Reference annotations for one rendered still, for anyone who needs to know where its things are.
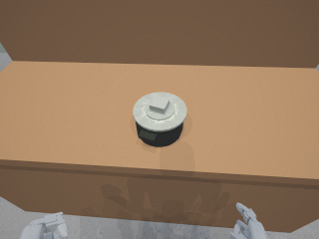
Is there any pot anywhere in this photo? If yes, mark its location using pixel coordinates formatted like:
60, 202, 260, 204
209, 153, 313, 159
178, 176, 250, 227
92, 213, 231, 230
136, 122, 183, 147

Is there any knob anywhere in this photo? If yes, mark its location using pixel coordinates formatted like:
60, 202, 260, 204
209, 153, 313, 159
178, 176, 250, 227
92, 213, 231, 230
149, 96, 170, 114

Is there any table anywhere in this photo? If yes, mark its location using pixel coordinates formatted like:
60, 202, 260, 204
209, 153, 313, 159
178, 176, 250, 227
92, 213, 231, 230
0, 0, 319, 233

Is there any lid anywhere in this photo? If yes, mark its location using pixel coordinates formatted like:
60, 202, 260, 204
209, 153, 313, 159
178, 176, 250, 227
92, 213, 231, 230
133, 92, 187, 132

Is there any left robot hand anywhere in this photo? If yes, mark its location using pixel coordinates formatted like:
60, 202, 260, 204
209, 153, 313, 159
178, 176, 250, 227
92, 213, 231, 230
19, 212, 68, 239

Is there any right robot hand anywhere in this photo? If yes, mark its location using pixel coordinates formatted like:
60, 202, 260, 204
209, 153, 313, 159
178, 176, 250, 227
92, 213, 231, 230
230, 202, 268, 239

